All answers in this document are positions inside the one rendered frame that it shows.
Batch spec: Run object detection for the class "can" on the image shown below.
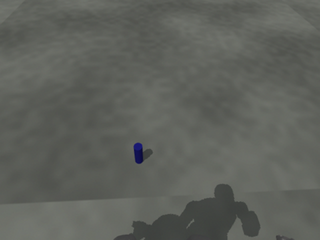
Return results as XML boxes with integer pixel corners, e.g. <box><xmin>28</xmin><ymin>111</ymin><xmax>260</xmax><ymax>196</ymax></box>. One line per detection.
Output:
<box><xmin>133</xmin><ymin>143</ymin><xmax>143</xmax><ymax>164</ymax></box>

